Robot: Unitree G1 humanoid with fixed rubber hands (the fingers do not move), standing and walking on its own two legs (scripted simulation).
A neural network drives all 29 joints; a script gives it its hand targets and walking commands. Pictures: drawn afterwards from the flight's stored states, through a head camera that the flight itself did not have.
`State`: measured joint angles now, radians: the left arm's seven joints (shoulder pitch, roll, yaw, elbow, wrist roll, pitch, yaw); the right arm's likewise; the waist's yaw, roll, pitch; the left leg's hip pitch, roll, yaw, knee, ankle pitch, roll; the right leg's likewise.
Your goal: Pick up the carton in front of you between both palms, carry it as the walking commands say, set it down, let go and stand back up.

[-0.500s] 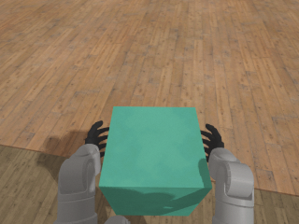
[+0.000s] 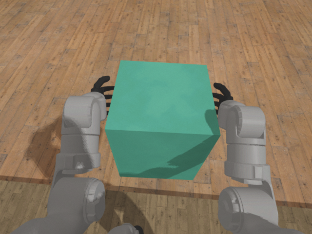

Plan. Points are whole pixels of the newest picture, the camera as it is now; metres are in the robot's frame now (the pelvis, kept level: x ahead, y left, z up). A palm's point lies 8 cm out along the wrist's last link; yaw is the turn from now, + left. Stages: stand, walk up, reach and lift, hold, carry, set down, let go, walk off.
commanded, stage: carry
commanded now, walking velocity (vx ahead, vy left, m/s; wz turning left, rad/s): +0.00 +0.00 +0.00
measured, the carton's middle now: (159, 125) +0.38 +0.00 +0.04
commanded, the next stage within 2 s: none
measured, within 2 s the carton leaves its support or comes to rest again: neither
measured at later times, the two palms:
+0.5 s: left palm (115, 91) +0.41 +0.11 +0.12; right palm (241, 97) +0.41 -0.19 +0.12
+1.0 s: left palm (123, 89) +0.41 +0.09 +0.13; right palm (252, 96) +0.41 -0.21 +0.13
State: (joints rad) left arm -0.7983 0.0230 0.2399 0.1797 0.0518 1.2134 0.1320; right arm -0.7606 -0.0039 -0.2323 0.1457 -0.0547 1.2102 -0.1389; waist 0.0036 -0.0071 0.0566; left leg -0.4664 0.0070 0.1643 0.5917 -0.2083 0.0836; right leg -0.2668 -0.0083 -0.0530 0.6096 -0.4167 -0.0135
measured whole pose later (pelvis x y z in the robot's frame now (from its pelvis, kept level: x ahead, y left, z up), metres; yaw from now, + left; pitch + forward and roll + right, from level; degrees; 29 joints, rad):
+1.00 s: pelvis +0.06 -0.05 +0.00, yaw +0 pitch +2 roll +0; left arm -0.69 -0.01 0.22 0.22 0.07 1.21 0.13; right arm -0.69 -0.01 -0.21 0.23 -0.05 1.21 -0.13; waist -0.01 0.00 -0.07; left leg -0.37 0.00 0.11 0.57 -0.25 0.05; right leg -0.25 0.01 -0.06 0.59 -0.37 -0.04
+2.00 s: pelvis +0.43 -0.04 -0.05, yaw -1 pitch +4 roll -2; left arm -0.70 0.00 0.18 0.16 0.01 1.16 0.15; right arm -0.65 0.02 -0.26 0.03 -0.09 1.24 -0.11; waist 0.13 0.06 -0.06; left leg -0.62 0.05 0.04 0.50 0.31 0.05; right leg -0.17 0.06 -0.06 0.80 -0.70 -0.04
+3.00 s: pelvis +1.05 +0.02 -0.10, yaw +2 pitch +4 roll +1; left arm -0.27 -0.15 0.18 -0.20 0.10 1.18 0.08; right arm -0.24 0.15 -0.17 -0.25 -0.11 1.20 -0.11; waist 0.01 0.00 -0.15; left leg -0.49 0.05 0.16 0.47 -0.08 -0.02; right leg 0.00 -0.03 -0.10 0.27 -0.34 -0.01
